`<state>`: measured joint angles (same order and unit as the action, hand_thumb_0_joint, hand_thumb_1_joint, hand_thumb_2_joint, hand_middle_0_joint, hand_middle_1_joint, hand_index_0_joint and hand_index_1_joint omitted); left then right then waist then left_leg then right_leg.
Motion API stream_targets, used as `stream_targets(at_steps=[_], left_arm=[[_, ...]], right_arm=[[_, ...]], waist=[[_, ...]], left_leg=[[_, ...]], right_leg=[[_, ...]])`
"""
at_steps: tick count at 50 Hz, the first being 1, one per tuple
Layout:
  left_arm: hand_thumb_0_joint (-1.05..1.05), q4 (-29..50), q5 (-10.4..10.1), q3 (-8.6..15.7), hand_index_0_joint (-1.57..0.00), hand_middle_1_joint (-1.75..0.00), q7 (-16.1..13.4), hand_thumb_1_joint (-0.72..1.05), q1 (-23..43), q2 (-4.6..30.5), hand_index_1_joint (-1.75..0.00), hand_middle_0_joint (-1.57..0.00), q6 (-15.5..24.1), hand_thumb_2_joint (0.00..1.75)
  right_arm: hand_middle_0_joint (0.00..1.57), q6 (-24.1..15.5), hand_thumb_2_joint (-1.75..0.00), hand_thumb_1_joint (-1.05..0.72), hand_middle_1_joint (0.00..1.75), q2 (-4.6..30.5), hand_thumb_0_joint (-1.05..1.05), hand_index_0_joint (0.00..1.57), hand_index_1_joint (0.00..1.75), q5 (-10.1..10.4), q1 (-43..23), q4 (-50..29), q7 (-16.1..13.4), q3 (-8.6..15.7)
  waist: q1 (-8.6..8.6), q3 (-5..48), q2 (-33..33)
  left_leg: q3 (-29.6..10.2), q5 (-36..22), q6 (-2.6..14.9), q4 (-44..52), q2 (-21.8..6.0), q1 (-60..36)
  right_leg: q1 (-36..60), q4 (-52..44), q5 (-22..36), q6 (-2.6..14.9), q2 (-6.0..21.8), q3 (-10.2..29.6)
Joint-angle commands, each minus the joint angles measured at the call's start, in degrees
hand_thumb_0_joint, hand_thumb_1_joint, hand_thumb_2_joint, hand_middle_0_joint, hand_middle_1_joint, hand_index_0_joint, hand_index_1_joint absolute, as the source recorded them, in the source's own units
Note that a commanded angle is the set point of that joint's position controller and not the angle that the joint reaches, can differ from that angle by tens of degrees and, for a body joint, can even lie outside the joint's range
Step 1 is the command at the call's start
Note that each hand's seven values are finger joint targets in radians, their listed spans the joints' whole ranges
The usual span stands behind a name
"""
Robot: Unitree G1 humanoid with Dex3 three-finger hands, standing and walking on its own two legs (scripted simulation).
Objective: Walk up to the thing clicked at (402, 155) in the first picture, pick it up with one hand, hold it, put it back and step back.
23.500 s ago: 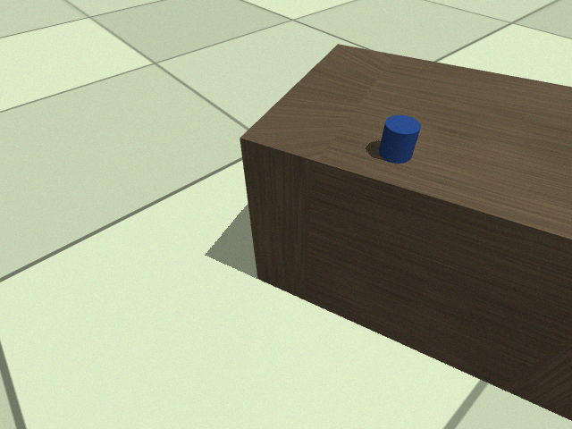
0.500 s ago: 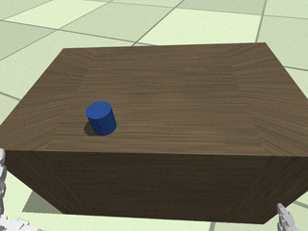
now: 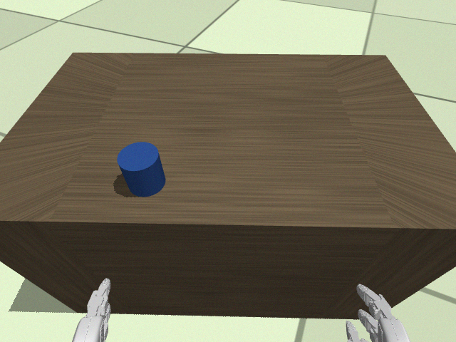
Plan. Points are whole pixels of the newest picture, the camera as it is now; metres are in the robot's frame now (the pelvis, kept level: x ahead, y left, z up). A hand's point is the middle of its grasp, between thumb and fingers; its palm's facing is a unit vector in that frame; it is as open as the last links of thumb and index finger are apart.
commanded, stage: home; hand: left
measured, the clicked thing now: (142, 169) +0.48 +0.22 +0.02
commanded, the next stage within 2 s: none
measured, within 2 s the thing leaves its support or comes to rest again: neither
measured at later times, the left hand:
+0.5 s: hand (139, 331) +0.18 +0.17 -0.06, palm faces +0.10 -0.97 -0.22, open 17.6 cm
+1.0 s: hand (140, 332) +0.18 +0.17 -0.06, palm faces +0.11 -0.97 -0.23, open 17.6 cm
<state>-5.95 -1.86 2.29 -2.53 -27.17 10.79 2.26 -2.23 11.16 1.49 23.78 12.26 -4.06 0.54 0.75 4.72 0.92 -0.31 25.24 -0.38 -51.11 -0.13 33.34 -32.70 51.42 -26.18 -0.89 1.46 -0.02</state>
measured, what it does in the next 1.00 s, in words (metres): stands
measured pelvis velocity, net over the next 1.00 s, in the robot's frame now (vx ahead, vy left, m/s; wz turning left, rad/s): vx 0.01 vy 0.00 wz -0.01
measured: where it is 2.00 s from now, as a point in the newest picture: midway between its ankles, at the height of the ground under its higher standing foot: outside the picture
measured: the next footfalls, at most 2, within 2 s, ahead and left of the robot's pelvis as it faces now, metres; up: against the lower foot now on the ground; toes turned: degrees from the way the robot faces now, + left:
none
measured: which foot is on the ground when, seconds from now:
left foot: down 0.00-1.00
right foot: down 0.00-1.00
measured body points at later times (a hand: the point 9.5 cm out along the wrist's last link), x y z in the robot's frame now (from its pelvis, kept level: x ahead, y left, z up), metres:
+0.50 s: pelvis +0.01 +0.00 -0.01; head +0.04 +0.00 +0.44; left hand +0.17 +0.23 -0.04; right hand +0.17 -0.23 -0.04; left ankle +0.01 +0.12 -0.69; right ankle +0.00 -0.13 -0.69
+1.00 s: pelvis +0.01 +0.00 -0.01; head +0.04 +0.00 +0.44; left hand +0.17 +0.22 -0.04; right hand +0.17 -0.23 -0.04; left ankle +0.01 +0.12 -0.69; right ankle +0.00 -0.13 -0.69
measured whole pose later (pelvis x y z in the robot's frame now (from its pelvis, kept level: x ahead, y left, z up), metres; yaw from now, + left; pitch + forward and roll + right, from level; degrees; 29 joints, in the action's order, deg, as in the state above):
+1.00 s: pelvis +0.01 +0.00 -0.01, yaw -1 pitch +10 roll +0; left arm -3.4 -1.7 0.0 -5.0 -27.0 11.5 -2.9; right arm 5.6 11.5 1.6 27.2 1.7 -4.8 -0.2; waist 0.2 7.9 0.3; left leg 0.0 28.2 -0.7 -56.0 -0.7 38.0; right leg -37.6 56.4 -29.0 -0.6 0.9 0.4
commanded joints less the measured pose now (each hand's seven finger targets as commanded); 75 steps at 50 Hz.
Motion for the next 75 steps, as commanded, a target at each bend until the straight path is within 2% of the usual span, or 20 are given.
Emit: stream_targets(at_steps=[1, 6, 12, 21, 24, 26, 31, 43, 44, 45, 46, 50, 57, 59, 60, 64, 69, 72, 74, 75], left_arm=[[0.00, 9.95, 0.29, 3.00, -0.05, -0.05, -1.42, -0.58, 3.62, 7.61, -0.05, -0.05, 2.78, 0.04], [0.00, 9.26, 0.14, 2.90, -0.04, -0.05, -2.18, -0.60, 1.79, 7.94, -0.05, -0.04, 1.24, 0.03], [0.00, 8.19, 0.15, -0.98, -0.04, -0.05, -1.86, -0.60, 2.26, 4.22, -0.05, -0.04, -0.60, 0.03], [0.00, 10.64, 0.24, 1.48, -0.04, -0.05, -2.04, -0.59, 3.07, 6.58, -0.05, -0.04, -1.39, 0.03], [0.00, 11.79, 0.06, 1.19, -0.04, -0.05, -2.17, -0.59, 3.67, 6.46, -0.05, -0.05, -1.55, 0.03], [0.00, 11.46, 0.14, 1.45, -0.04, -0.05, -2.26, -0.59, 1.95, 6.49, -0.05, -0.04, -1.73, 0.03], [0.00, 11.45, 0.13, 0.90, -0.05, -0.05, -2.36, -0.57, 1.45, 6.00, -0.05, -0.05, -1.73, 0.05], [0.00, 12.82, 0.38, 1.00, -0.04, -0.05, -2.70, -0.60, 1.02, 6.44, -0.05, -0.04, -1.84, 0.03], [0.00, 13.46, 0.19, 0.53, -0.04, -0.04, -2.69, -0.61, 1.67, 6.34, -0.04, -0.04, -1.78, 0.02], [0.00, 13.62, 0.20, 0.30, -0.04, -0.05, -2.71, -0.60, 1.99, 5.96, -0.05, -0.04, -1.70, 0.03], [0.00, 12.97, 0.20, 0.87, -0.05, -0.05, -2.76, -0.58, 1.57, 6.31, -0.05, -0.05, -1.73, 0.04], [0.00, 14.17, 0.39, 0.29, -0.05, -0.05, -2.79, -0.58, 1.44, 6.17, -0.05, -0.05, -1.74, 0.04], [0.00, 13.30, 0.22, 0.41, -0.04, -0.05, -2.99, -0.60, 0.90, 6.12, -0.05, -0.04, -1.59, 0.03], [0.00, 14.46, 0.31, 1.12, -0.04, -0.05, -3.11, -0.59, 1.48, 7.02, -0.05, -0.05, -1.62, 0.03], [0.00, 13.81, 0.23, 1.23, -0.05, -0.05, -3.06, -0.58, 0.37, 6.74, -0.05, -0.05, -1.59, 0.04], [0.00, 13.84, 0.41, 0.79, -0.04, -0.05, -3.20, -0.59, 0.58, 6.31, -0.05, -0.04, -1.57, 0.03], [0.00, 14.41, 0.40, 0.38, -0.04, -0.05, -3.32, -0.60, 1.31, 6.13, -0.05, -0.04, -1.53, 0.02], [0.00, 13.56, 0.52, 0.66, -0.04, -0.05, -3.36, -0.61, 0.24, 6.27, -0.04, -0.04, -1.65, 0.02], [0.00, 14.17, 0.36, 0.55, -0.04, -0.04, -3.35, -0.61, 1.05, 6.28, -0.04, -0.04, -1.47, 0.02], [0.00, 14.27, 0.51, 0.68, -0.04, -0.05, -3.34, -0.59, 0.91, 6.48, -0.05, -0.04, -1.62, 0.03]], right_arm=[[0.20, -2.26, -0.90, -0.90, 0.30, 5.45, 0.00, 0.20, 0.30, -0.15, -2.78, -12.64, -0.57, 2.21], [0.20, -0.39, -0.90, -0.90, 0.30, 5.72, 0.00, 0.20, 0.30, -0.32, -1.31, -14.18, -0.79, 2.75], [0.20, 0.79, -0.90, -0.90, 0.30, 6.07, 0.00, 0.20, 0.30, 0.02, -0.57, -15.80, -0.56, 2.88], [0.20, 2.44, -0.90, -0.90, 0.30, 6.73, 0.00, 0.20, 0.30, 0.18, 1.07, -18.60, -0.89, 3.43], [0.20, 2.78, -0.90, -0.90, 0.30, 5.58, 0.00, 0.20, 0.30, 0.30, 1.27, -18.67, -0.81, 2.07], [0.20, 3.04, -0.90, -0.90, 0.30, 5.90, 0.00, 0.20, 0.30, 0.22, 1.95, -18.70, -1.02, 2.79], [0.20, 3.66, -0.90, -0.90, 0.30, 5.49, 0.00, 0.20, 0.30, 0.16, 0.79, -19.81, -1.01, 1.96], [0.20, 4.49, -0.90, -0.90, 0.30, 6.35, 0.00, 0.20, 0.30, 0.16, 2.93, -20.86, -1.27, 3.20], [0.20, 4.46, -0.90, -0.90, 0.30, 5.75, 0.00, 0.20, 0.30, 0.21, 2.27, -20.84, -1.17, 2.11], [0.20, 4.57, -0.90, -0.90, 0.30, 6.16, 0.00, 0.20, 0.30, 0.12, 2.16, -21.92, -1.31, 2.61], [0.20, 4.58, -0.90, -0.90, 0.30, 5.90, 0.00, 0.20, 0.30, 0.26, 1.25, -21.71, -1.33, 2.13], [0.20, 4.70, -0.90, -0.90, 0.30, 6.10, 0.00, 0.20, 0.30, 0.12, 2.92, -21.49, -1.30, 2.73], [0.20, 5.04, -0.90, -0.90, 0.30, 6.12, 0.00, 0.20, 0.30, 0.14, 1.61, -22.43, -1.44, 2.42], [0.20, 5.14, -0.90, -0.90, 0.30, 5.93, 0.00, 0.20, 0.30, 0.09, 3.11, -22.02, -1.51, 2.41], [0.20, 5.23, -0.90, -0.90, 0.30, 5.63, 0.00, 0.20, 0.30, 0.17, 2.10, -22.41, -1.39, 2.00], [0.20, 5.27, -0.90, -0.90, 0.30, 6.48, 0.00, 0.20, 0.30, 0.08, 2.80, -22.44, -1.50, 3.35], [0.20, 5.35, -0.90, -0.90, 0.30, 6.06, 0.00, 0.20, 0.30, 0.11, 2.39, -21.84, -1.48, 2.83], [0.20, 5.42, -0.90, -0.90, 0.30, 6.55, 0.00, 0.20, 0.30, 0.10, 2.92, -22.89, -1.60, 3.36], [0.20, 5.63, -0.90, -0.90, 0.30, 5.53, 0.00, 0.20, 0.30, 0.11, 3.50, -22.03, -1.35, 1.92], [0.20, 5.47, -0.90, -0.90, 0.30, 5.98, 0.00, 0.20, 0.30, 0.11, 2.73, -22.41, -1.52, 2.78]], waist=[[0.33, 6.86, -4.63], [0.62, 8.48, -4.50], [-0.71, 5.90, -0.69], [-0.38, 7.49, 0.03], [-0.19, 7.17, -1.22], [-0.33, 9.18, -1.37], [-0.13, 7.03, 0.47], [-0.86, 8.68, -0.61], [-0.46, 7.63, -1.60], [-1.22, 8.10, -0.24], [-0.23, 6.43, 0.47], [-0.66, 8.95, -1.98], [-0.57, 6.75, 0.00], [-0.64, 8.47, -0.47], [-0.03, 8.14, -0.47], [-0.75, 8.74, -0.48], [-0.54, 8.02, -2.06], [-0.75, 8.83, -0.08], [-0.57, 7.62, -0.92], [-0.46, 8.95, -1.04]], left_leg=[[0.91, -11.12, 0.20, 8.46, -0.08, -3.71], [1.65, -14.31, 0.21, 6.67, 0.15, -3.67], [1.10, -14.38, 0.24, 6.72, -0.52, -3.07], [1.68, -13.23, 0.49, 5.56, -0.16, -2.28], [1.94, -12.45, 0.59, 5.06, 0.08, -1.62], [2.06, -14.57, 0.58, 4.21, 0.07, -2.17], [2.32, -11.42, 0.85, 4.09, 0.23, -0.52], [1.79, -12.54, 0.66, 3.73, -0.07, -1.01], [1.92, -11.81, 0.65, 3.83, 0.07, -0.23], [1.87, -11.61, 0.82, 3.45, 0.05, -0.26], [2.05, -10.07, 0.84, 3.72, 0.11, 0.72], [1.88, -11.43, 0.57, 3.81, -0.02, -0.58], [2.23, -9.23, 0.89, 3.45, 0.19, 0.91], [2.30, -11.20, 0.94, 2.88, 0.30, 0.31], [2.38, -11.00, 0.89, 2.81, 0.35, 1.01], [2.01, -10.73, 0.75, 3.39, 0.05, 0.11], [1.71, -10.19, 0.54, 3.91, -0.04, 0.13], [1.80, -12.60, 0.62, 3.23, -0.07, -0.34], [2.05, -12.71, 0.65, 2.94, 0.03, 0.27], [1.86, -13.64, 0.56, 3.00, -0.07, -0.55]], right_leg=[[2.25, -6.41, 10.87, 1.50, -1.36, -2.20], [3.08, -6.15, 14.04, 1.55, -1.38, -1.76], [0.79, -5.21, 13.54, 1.44, -1.98, -2.49], [0.32, -4.92, 13.17, 1.13, -1.68, -1.87], [0.30, -5.18, 13.00, 1.08, -1.35, -1.47], [1.09, -4.59, 15.27, 1.12, -1.28, -1.30], [-0.03, -5.38, 12.83, 0.83, -1.20, -1.11], [-1.01, -3.68, 13.10, 1.12, -1.65, -1.54], [-0.96, -4.09, 12.58, 1.10, -1.40, -1.40], [-1.15, -4.17, 12.74, 0.92, -1.44, -1.31], [-1.45, -4.62, 11.13, 0.95, -1.34, -1.25], [-1.45, -3.45, 12.05, 1.29, -1.55, -1.37], [-1.84, -4.67, 10.50, 0.92, -1.32, -1.04], [-0.94, -4.22, 12.93, 0.84, -1.26, -0.84], [-0.75, -4.17, 12.56, 0.93, -1.15, -0.85], [-1.59, -3.64, 11.81, 1.10, -1.63, -1.30], [-2.17, -3.15, 10.78, 1.30, -1.72, -1.52], [-1.64, -3.07, 13.29, 1.11, -1.81, -1.52], [-1.41, -3.24, 13.70, 1.10, -1.57, -1.37], [-1.32, -2.83, 14.30, 1.14, -1.73, -1.45]])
